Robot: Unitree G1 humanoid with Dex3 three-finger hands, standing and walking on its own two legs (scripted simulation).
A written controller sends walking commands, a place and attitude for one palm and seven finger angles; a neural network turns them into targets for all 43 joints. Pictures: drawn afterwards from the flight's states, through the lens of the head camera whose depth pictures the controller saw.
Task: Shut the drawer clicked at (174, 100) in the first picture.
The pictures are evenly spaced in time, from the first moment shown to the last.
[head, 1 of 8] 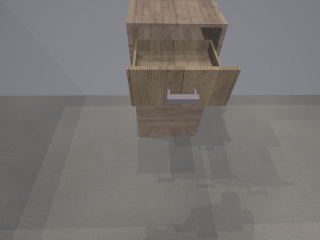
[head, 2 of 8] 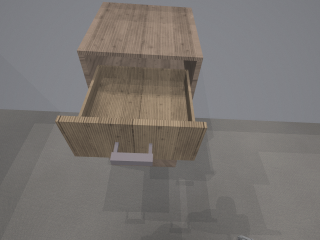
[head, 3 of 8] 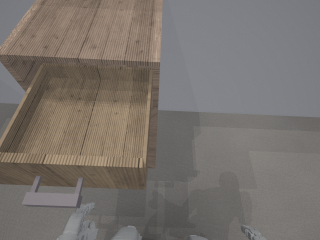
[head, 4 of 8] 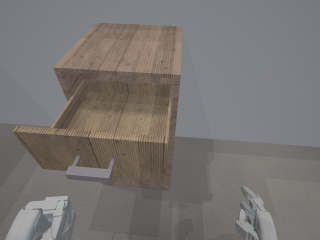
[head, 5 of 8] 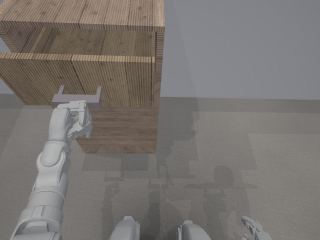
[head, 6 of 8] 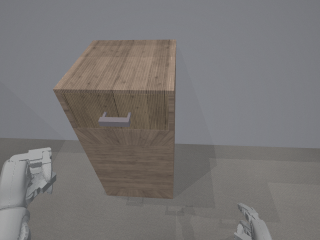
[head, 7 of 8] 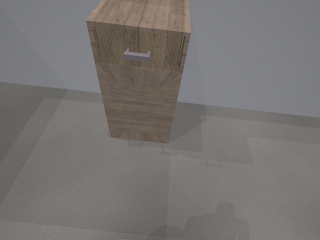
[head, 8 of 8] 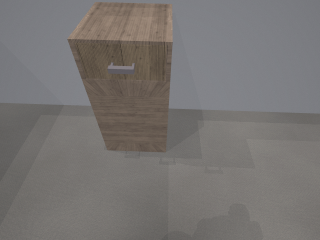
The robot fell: no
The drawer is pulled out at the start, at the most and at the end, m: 0.30 0.30 0.00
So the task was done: yes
